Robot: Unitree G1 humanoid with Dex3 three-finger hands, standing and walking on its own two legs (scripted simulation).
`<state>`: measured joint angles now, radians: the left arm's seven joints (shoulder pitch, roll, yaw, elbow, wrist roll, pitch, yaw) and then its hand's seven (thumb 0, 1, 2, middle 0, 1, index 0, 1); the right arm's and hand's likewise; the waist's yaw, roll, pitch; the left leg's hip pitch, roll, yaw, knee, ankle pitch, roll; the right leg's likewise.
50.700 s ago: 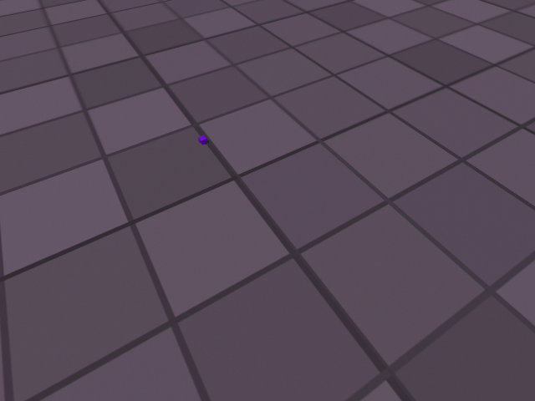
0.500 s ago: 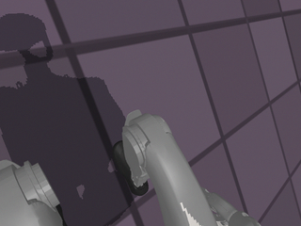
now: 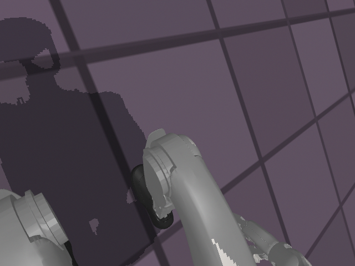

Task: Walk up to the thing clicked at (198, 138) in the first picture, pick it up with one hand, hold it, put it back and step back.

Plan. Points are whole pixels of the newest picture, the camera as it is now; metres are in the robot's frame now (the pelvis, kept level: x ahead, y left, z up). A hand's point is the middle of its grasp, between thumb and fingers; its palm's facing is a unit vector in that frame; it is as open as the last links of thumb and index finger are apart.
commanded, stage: close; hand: left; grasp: from above
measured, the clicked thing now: out of the picture +0.47 +0.37 -0.30
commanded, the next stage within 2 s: settle in 1.24 s
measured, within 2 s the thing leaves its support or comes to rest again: leaves its support in 1.60 s
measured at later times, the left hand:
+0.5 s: hand out of the picture +0.45 +0.36 -0.26, palm faces -0.42 -0.18 -0.89, open 8.9 cm
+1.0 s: hand out of the picture +0.45 +0.36 -0.26, palm faces -0.43 -0.18 -0.88, open 6.5 cm
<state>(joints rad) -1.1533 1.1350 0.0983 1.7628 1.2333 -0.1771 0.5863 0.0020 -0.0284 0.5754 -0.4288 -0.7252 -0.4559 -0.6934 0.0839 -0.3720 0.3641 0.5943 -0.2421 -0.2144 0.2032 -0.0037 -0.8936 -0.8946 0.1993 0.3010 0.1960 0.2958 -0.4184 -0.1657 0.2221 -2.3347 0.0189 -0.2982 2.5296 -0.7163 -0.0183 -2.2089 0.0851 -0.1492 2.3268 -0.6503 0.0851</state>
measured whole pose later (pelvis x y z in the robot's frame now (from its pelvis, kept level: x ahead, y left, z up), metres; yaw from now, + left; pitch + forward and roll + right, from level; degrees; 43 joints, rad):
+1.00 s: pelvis +0.00 +0.00 +0.00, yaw +0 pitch +28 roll -16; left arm -1.12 1.14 0.11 1.73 1.22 -0.18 0.56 0.00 0.56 0.11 -0.87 -0.33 -0.93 -0.27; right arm 0.09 -0.37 0.37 0.59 -0.24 -0.20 0.20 0.00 -0.89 -0.89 0.20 0.30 0.20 0.30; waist -0.41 -0.16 0.23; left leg -2.33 0.02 -0.30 2.53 -0.72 -0.02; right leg -2.20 0.08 -0.16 2.32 -0.65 0.08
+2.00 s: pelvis +0.00 +0.00 +0.01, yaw +2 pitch +31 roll -14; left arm -1.05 0.99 0.10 1.45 1.16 -0.09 0.34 -0.01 0.53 0.00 -1.09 -0.04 -1.14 -0.02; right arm 0.14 -0.37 0.24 0.60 -0.18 -0.13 0.21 0.00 -0.90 -0.90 0.20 0.30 0.20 0.30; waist -0.33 -0.05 0.09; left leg -2.35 0.01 -0.26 2.48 -0.71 -0.02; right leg -2.23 0.05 -0.13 2.31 -0.66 0.07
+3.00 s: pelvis -0.01 -0.01 +0.08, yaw +10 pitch +36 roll -8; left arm -0.79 0.73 0.05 0.98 1.04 -0.08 0.03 -0.01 0.58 0.00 -1.00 -0.13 -1.07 -0.07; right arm 0.19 -0.31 0.03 0.61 -0.04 0.08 0.08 0.00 -0.91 -0.90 0.20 0.30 0.20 0.30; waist -0.16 0.05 -0.13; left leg -2.18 0.00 -0.12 2.19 -0.64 0.00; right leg -2.10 -0.01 -0.03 2.12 -0.65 0.05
